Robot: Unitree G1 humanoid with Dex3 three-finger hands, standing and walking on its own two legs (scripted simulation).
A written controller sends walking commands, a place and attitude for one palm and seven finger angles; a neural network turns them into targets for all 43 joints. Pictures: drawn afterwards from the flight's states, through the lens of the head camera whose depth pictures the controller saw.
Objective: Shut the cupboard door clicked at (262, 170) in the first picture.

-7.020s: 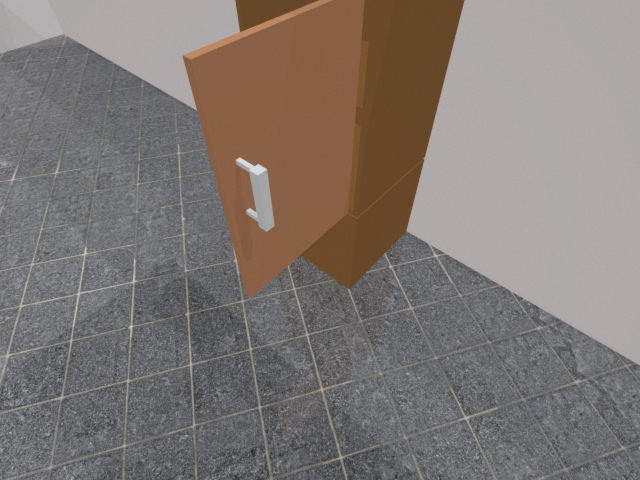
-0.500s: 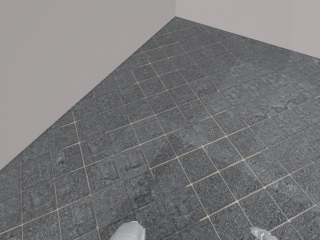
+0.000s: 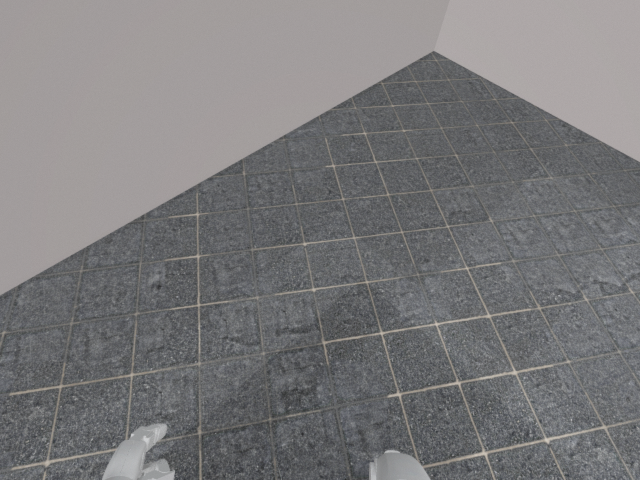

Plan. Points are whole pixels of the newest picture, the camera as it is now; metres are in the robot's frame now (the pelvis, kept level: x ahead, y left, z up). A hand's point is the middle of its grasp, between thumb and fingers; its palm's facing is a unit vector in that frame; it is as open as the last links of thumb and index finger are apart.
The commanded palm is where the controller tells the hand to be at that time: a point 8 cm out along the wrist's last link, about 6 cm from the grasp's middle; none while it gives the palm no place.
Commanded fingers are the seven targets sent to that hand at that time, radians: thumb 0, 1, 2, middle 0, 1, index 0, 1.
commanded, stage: walk to a spot facing it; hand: left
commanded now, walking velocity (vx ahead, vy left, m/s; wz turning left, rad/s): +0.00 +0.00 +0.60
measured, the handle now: out of the picture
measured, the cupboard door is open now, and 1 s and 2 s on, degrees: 91 91 91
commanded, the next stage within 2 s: none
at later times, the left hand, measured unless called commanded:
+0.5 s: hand out of the picture +0.01 +0.13 -0.15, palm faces +0.33 -0.90 -0.28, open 7.3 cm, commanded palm none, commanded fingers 0.00 0.90 0.90 -0.20 -0.30 -0.20 -0.30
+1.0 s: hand out of the picture -0.05 +0.21 -0.17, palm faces +0.59 -0.77 -0.22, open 7.4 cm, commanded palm none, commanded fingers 0.00 0.90 0.90 -0.20 -0.30 -0.20 -0.30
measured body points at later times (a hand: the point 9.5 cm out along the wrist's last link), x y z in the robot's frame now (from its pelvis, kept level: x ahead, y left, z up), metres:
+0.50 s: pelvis +0.01 -0.07 +0.00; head +0.07 -0.08 +0.44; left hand -0.01 +0.18 -0.13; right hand +0.16 -0.31 -0.16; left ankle -0.06 +0.07 -0.66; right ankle -0.01 -0.15 -0.74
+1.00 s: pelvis +0.00 -0.02 +0.00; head +0.03 +0.04 +0.45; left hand -0.08 +0.25 -0.15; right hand +0.22 -0.17 -0.13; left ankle -0.05 +0.04 -0.74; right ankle +0.09 -0.19 -0.64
